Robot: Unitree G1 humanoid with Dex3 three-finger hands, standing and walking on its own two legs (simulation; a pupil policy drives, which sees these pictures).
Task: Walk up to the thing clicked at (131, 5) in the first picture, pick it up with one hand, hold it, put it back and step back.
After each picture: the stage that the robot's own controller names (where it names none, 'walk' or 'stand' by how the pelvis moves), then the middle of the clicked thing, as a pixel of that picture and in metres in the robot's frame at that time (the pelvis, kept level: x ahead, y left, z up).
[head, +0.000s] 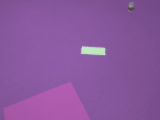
stand; (130, 6) +2.21 -0.74 -0.72
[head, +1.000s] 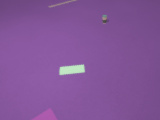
walk; (104, 19) +2.17 -0.19 -0.68
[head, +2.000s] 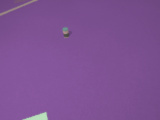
walk; (65, 32) +1.51 +0.32 -0.71
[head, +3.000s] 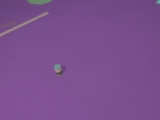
walk; (58, 70) +0.99 +0.33 -0.72
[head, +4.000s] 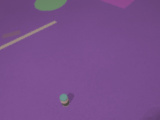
walk; (64, 100) +0.63 +0.26 -0.71
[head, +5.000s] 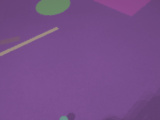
walk; out of the picture +0.43 +0.23 -0.71
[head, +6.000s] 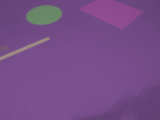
stand; out of the picture +0.35 +0.21 -0.72
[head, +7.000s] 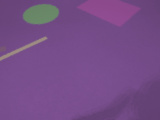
stand; out of the picture +0.34 +0.22 -0.73
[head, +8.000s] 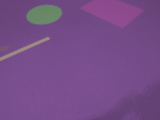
stand; out of the picture +0.35 +0.22 -0.73
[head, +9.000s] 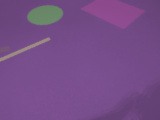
stand; out of the picture +0.34 +0.22 -0.73
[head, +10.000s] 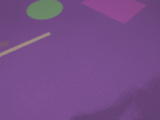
go down; out of the picture +0.35 +0.22 -0.72
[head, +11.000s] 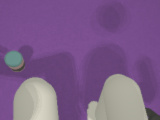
go down; (15, 62) +0.43 +0.24 -0.30
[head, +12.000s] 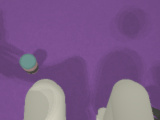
approach; (30, 64) +0.42 +0.24 -0.30
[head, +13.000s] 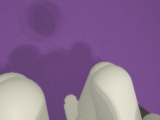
close in; out of the picture +0.41 +0.27 -0.22
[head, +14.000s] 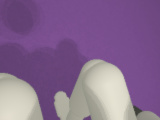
close; out of the picture +0.41 +0.29 -0.22
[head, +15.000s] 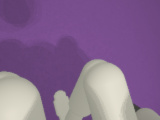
lift; out of the picture +0.39 +0.28 -0.23
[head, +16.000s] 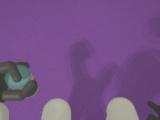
lift; (23, 82) +0.33 +0.21 -0.03
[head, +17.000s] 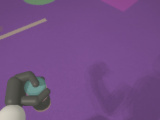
hold; (38, 95) +0.32 +0.17 -0.02
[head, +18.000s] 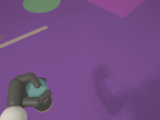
hold; (40, 96) +0.32 +0.17 -0.01
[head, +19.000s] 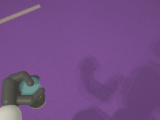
crouch; (33, 93) +0.33 +0.18 -0.06
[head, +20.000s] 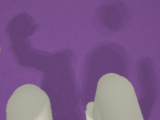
lower; out of the picture +0.48 +0.27 -0.10
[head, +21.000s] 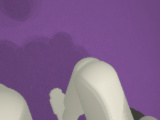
lower; out of the picture +0.43 +0.29 -0.23
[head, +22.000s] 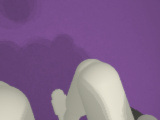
lower; out of the picture +0.43 +0.29 -0.23
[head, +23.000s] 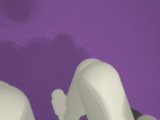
lower; out of the picture +0.43 +0.29 -0.23
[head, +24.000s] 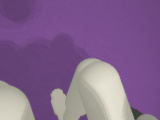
lower; out of the picture +0.43 +0.29 -0.23
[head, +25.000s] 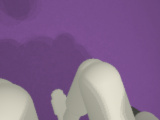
open; out of the picture +0.42 +0.27 -0.23
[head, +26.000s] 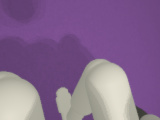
stand; out of the picture +0.42 +0.27 -0.23
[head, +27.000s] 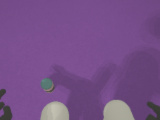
walk; (48, 85) +0.42 +0.21 -0.48
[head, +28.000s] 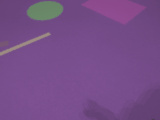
stand; out of the picture +0.38 +0.19 -0.66
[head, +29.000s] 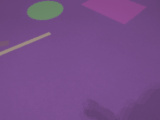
stand; out of the picture +0.38 +0.19 -0.67
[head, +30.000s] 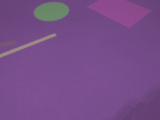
stand; out of the picture +0.38 +0.18 -0.71
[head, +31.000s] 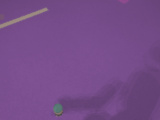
walk; (58, 110) +0.43 +0.15 -0.70
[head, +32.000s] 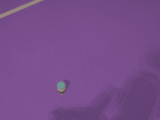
walk; (61, 88) +0.59 +0.16 -0.70
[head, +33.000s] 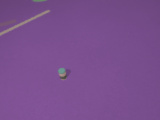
walk; (62, 74) +0.87 +0.31 -0.70
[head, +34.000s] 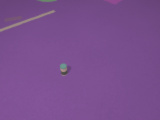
stand; (63, 69) +0.99 +0.22 -0.71
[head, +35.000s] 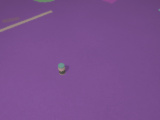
stand; (61, 69) +1.01 +0.23 -0.72
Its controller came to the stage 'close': yes
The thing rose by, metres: 0.70
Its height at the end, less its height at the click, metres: +0.00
